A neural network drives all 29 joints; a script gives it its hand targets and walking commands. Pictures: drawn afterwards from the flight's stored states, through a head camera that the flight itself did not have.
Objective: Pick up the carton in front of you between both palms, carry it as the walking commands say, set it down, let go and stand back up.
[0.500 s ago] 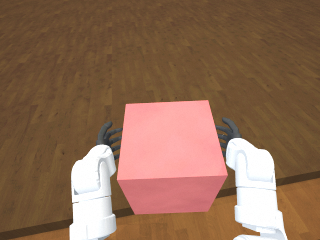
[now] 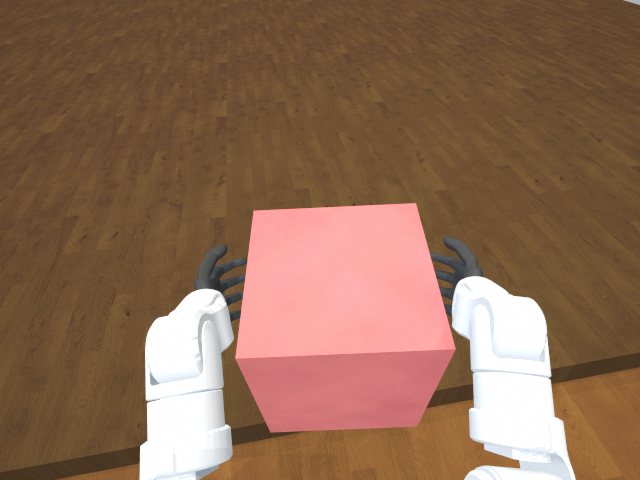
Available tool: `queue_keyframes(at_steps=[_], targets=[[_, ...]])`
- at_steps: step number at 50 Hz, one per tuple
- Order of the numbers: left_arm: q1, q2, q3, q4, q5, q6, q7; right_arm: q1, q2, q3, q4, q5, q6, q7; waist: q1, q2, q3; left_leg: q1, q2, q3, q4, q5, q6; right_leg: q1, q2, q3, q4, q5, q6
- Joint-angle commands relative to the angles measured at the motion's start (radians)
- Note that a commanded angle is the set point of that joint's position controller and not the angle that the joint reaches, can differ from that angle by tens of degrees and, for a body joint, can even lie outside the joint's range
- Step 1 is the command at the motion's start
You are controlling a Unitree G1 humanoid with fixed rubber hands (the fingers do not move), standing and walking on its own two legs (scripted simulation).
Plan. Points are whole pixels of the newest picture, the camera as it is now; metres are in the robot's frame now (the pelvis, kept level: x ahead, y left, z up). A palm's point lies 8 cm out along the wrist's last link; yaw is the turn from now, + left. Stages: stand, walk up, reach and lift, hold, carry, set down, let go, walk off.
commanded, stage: carry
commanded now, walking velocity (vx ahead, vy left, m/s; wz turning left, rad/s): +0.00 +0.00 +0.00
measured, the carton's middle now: (339, 323) +0.33 -0.01 +0.03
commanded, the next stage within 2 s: none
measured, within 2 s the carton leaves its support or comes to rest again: neither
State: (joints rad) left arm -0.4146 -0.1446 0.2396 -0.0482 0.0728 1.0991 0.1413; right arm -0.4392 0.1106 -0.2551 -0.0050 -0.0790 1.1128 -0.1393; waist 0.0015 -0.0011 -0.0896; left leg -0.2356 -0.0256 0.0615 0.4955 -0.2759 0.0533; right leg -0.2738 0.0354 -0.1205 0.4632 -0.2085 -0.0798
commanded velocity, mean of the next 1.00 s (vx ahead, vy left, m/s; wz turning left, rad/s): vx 0.00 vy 0.00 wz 0.00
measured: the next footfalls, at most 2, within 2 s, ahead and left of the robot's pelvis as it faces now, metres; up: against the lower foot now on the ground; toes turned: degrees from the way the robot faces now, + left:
right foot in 1.86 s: +0.32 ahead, -0.21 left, +0.10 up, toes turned -3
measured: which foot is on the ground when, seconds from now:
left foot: down 0.00-1.00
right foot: down 0.00-1.00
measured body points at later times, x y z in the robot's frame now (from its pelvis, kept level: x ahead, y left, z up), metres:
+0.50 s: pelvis +0.01 +0.01 +0.00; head -0.01 +0.01 +0.45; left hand +0.33 +0.16 +0.10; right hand +0.33 -0.15 +0.10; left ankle -0.01 +0.09 -0.74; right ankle +0.03 -0.07 -0.74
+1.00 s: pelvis +0.02 +0.01 +0.00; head +0.00 +0.01 +0.45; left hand +0.34 +0.17 +0.11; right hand +0.34 -0.14 +0.10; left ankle -0.01 +0.09 -0.74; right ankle +0.03 -0.07 -0.74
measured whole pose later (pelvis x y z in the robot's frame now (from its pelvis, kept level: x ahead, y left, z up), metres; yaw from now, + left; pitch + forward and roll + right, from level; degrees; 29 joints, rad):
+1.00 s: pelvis +0.02 +0.01 +0.00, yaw +0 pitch +2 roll +0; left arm -0.40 -0.15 0.24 -0.10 0.07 1.09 0.13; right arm -0.42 0.11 -0.24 -0.06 -0.07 1.09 -0.14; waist 0.00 0.01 -0.08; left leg -0.23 -0.04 0.07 0.49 -0.29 0.07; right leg -0.28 0.01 -0.12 0.49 -0.24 -0.05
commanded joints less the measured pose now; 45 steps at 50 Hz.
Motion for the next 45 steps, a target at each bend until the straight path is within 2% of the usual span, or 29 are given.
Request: queue_keyframes(at_steps=[1, 2, 5, 6, 7, 9, 10, 11, 12, 14, 15, 16, 20, 21, 22, 23, 26, 27, 29, 30, 31, 33, 34, 36, 39, 41, 42, 44, 45], targets=[[-0.55, -0.744, -0.581, -0.019, -0.173, -0.006, -0.011, -0.576, 0.753, 0.596, -0.068, 0.201, -0.017, 0.028, -0.01, -0.027, -0.231, 0.053, 0.168, -0.141, -0.078, 0.208, 0.048, 0.09, -0.17, 0.149, -0.047, 0.154, -0.032], [-0.587, -0.765, -0.591, -0.088, -0.193, -0.014, -0.011, -0.561, 0.785, 0.587, -0.078, 0.199, -0.022, 0.03, 0.003, 0.024, -0.23, 0.038, 0.164, -0.139, -0.086, 0.184, 0.047, 0.111, -0.192, 0.166, -0.043, 0.154, -0.031], [-0.59, -0.766, -0.61, -0.077, -0.202, -0.011, -0.008, -0.541, 0.763, 0.573, -0.068, 0.202, -0.02, 0.027, -0.008, 0.024, -0.312, 0.068, 0.153, -0.124, -0.048, 0.195, 0.048, 0.149, -0.173, 0.159, -0.031, 0.235, -0.04], [-0.571, -0.773, -0.606, -0.067, -0.196, -0.015, -0.007, -0.562, 0.782, 0.61, -0.079, 0.204, -0.021, 0.028, 0.013, -0.043, -0.317, 0.076, 0.145, -0.135, -0.064, 0.203, 0.04, 0.158, -0.168, 0.151, -0.027, 0.184, -0.034], [-0.575, -0.779, -0.607, -0.087, -0.21, -0.018, -0.011, -0.565, 0.776, 0.605, -0.121, 0.211, -0.024, 0.027, -0.001, 0.005, -0.322, 0.09, 0.137, -0.124, -0.053, 0.156, 0.047, 0.142, -0.183, 0.163, -0.035, 0.146, -0.039], [-0.625, -0.788, -0.63, -0.112, -0.214, -0.019, -0.016, -0.623, 0.802, 0.626, -0.142, 0.216, -0.03, 0.03, -0.003, 0.065, -0.306, 0.103, 0.149, -0.123, -0.047, 0.254, 0.049, 0.113, -0.182, 0.159, -0.031, 0.199, -0.046], [-0.595, -0.805, -0.643, -0.107, -0.238, -0.013, -0.022, -0.595, 0.792, 0.614, -0.14, 0.219, -0.031, 0.029, -0.002, 0.021, -0.335, 0.108, 0.141, -0.126, -0.048, 0.208, 0.043, 0.153, -0.172, 0.139, -0.038, 0.122, -0.038], [-0.572, -0.787, -0.622, -0.097, -0.217, -0.018, -0.026, -0.609, 0.785, 0.644, -0.152, 0.229, -0.026, 0.031, 0.01, -0.002, -0.309, 0.102, 0.15, -0.113, -0.036, 0.264, 0.043, 0.126, -0.182, 0.155, -0.034, 0.205, -0.04], [-0.599, -0.754, -0.616, -0.117, -0.21, -0.013, -0.023, -0.574, 0.788, 0.609, -0.102, 0.205, -0.022, 0.031, -0.01, 0.018, -0.296, 0.104, 0.152, -0.126, -0.051, 0.25, 0.037, 0.132, -0.176, 0.154, -0.037, 0.213, -0.039], [-0.565, -0.729, -0.606, -0.097, -0.191, -0.014, -0.018, -0.522, 0.77, 0.622, -0.068, 0.204, -0.012, 0.033, -0.01, -0.06, -0.285, 0.083, 0.159, -0.146, -0.052, 0.231, 0.048, 0.138, -0.187, 0.162, -0.04, 0.198, -0.034], [-0.531, -0.72, -0.585, -0.046, -0.174, -0.004, -0.013, -0.51, 0.733, 0.592, -0.059, 0.179, -0.017, 0.027, 0.011, -0.029, -0.285, 0.061, 0.145, -0.137, -0.062, 0.23, 0.048, 0.162, -0.19, 0.142, -0.038, 0.207, -0.031], [-0.497, -0.741, -0.578, -0.033, -0.176, -0.007, -0.012, -0.534, 0.748, 0.615, -0.123, 0.202, -0.019, 0.023, -0.002, 0.01, -0.317, 0.078, 0.162, -0.136, -0.058, 0.206, 0.057, 0.143, -0.187, 0.166, -0.034, 0.208, -0.038], [-0.552, -0.735, -0.568, -0.051, -0.159, -0.009, -0.011, -0.577, 0.769, 0.601, -0.075, 0.199, -0.015, 0.022, 0.002, -0.051, -0.253, 0.05, 0.159, -0.142, -0.071, 0.181, 0.059, 0.122, -0.188, 0.164, -0.036, 0.17, -0.028], [-0.522, -0.734, -0.543, -0.017, -0.157, -0.007, -0.013, -0.606, 0.763, 0.602, -0.106, 0.21, -0.02, 0.021, -0.005, 0.007, -0.225, 0.026, 0.166, -0.139, -0.073, 0.175, 0.057, 0.091, -0.194, 0.178, -0.051, 0.17, -0.036], [-0.57, -0.734, -0.59, -0.043, -0.185, -0.009, -0.01, -0.545, 0.757, 0.58, -0.058, 0.185, -0.02, 0.015, -0.014, -0.002, -0.234, 0.04, 0.169, -0.158, -0.06, 0.238, 0.063, 0.116, -0.191, 0.155, -0.044, 0.209, -0.026], [-0.556, -0.765, -0.605, -0.066, -0.202, -0.016, -0.012, -0.544, 0.773, 0.605, -0.102, 0.202, -0.028, 0.02, 0.013, -0.007, -0.3, 0.068, 0.167, -0.126, -0.047, 0.243, 0.059, 0.13, -0.197, 0.168, -0.034, 0.207, -0.027], [-0.601, -0.766, -0.618, -0.142, -0.218, -0.028, -0.015, -0.557, 0.809, 0.625, -0.121, 0.233, -0.025, 0.031, -0.002, -0.034, -0.317, 0.067, 0.15, -0.129, -0.06, 0.233, 0.055, 0.147, -0.183, 0.145, -0.032, 0.222, -0.028], [-0.541, -0.769, -0.617, -0.063, -0.205, -0.014, -0.016, -0.547, 0.784, 0.594, -0.099, 0.215, -0.024, 0.029, -0.012, 0.042, -0.33, 0.093, 0.16, -0.12, -0.044, 0.255, 0.061, 0.141, -0.187, 0.17, -0.042, 0.259, -0.038], [-0.573, -0.775, -0.619, -0.098, -0.217, -0.017, -0.021, -0.537, 0.783, 0.626, -0.144, 0.208, -0.03, 0.03, -0.007, 0.004, -0.288, 0.072, 0.157, -0.136, -0.062, 0.266, 0.028, 0.143, -0.196, 0.159, -0.039, 0.227, -0.028], [-0.565, -0.772, -0.636, -0.114, -0.223, -0.017, -0.02, -0.557, 0.788, 0.63, -0.111, 0.239, -0.023, 0.032, -0.008, 0.045, -0.311, 0.093, 0.164, -0.138, -0.053, 0.275, 0.034, 0.137, -0.186, 0.155, -0.039, 0.178, -0.025], [-0.558, -0.759, -0.626, -0.093, -0.196, -0.013, -0.018, -0.571, 0.772, 0.633, -0.132, 0.206, -0.026, 0.031, -0.004, 0.041, -0.311, 0.085, 0.159, -0.146, -0.063, 0.258, 0.049, 0.129, -0.193, 0.142, -0.012, 0.131, -0.023], [-0.527, -0.767, -0.634, -0.097, -0.211, -0.018, -0.022, -0.58, 0.809, 0.661, -0.165, 0.242, -0.033, 0.035, 0.005, -0.055, -0.32, 0.101, 0.166, -0.131, -0.035, 0.326, 0.053, 0.156, -0.191, 0.143, -0.028, 0.248, -0.027], [-0.547, -0.785, -0.626, -0.116, -0.202, -0.019, -0.02, -0.604, 0.788, 0.661, -0.166, 0.238, -0.035, 0.033, 0.005, 0.018, -0.315, 0.084, 0.155, -0.126, -0.041, 0.298, 0.053, 0.148, -0.185, 0.152, -0.02, 0.22, -0.039], [-0.536, -0.743, -0.613, -0.074, -0.199, -0.014, -0.013, -0.501, 0.757, 0.616, -0.102, 0.213, -0.022, 0.026, -0.01, -0.042, -0.273, 0.079, 0.154, -0.136, -0.071, 0.283, 0.052, 0.115, -0.187, 0.16, -0.012, 0.233, -0.036], [-0.532, -0.718, -0.609, -0.052, -0.186, -0.008, -0.013, -0.481, 0.728, 0.568, -0.061, 0.168, -0.022, 0.026, -0.011, 0.075, -0.273, 0.072, 0.171, -0.139, -0.08, 0.265, 0.049, 0.117, -0.182, 0.145, -0.016, 0.151, -0.028], [-0.582, -0.754, -0.614, -0.102, -0.201, -0.022, -0.018, -0.545, 0.789, 0.618, -0.103, 0.208, -0.033, 0.031, -0.005, -0.005, -0.269, 0.083, 0.181, -0.147, -0.056, 0.385, 0.043, 0.114, -0.177, 0.142, -0.029, 0.151, -0.019], [-0.583, -0.793, -0.643, -0.126, -0.207, -0.021, -0.021, -0.573, 0.809, 0.638, -0.143, 0.213, -0.036, 0.033, -0.001, 0.04, -0.311, 0.106, 0.174, -0.122, -0.046, 0.412, 0.038, 0.125, -0.176, 0.135, -0.008, 0.197, -0.022], [-0.587, -0.808, -0.638, -0.13, -0.233, -0.024, -0.023, -0.597, 0.802, 0.66, -0.183, 0.231, -0.041, 0.032, 0.004, 0.031, -0.329, 0.093, 0.176, -0.134, -0.032, 0.446, 0.048, 0.167, -0.185, 0.135, -0.001, 0.235, -0.021], [-0.568, -0.763, -0.616, -0.146, -0.202, -0.03, -0.021, -0.553, 0.814, 0.647, -0.126, 0.234, -0.03, 0.036, 0.003, -0.043, -0.35, 0.142, 0.166, -0.132, -0.039, 0.413, 0.055, 0.151, -0.187, 0.137, 0.01, 0.273, -0.034]])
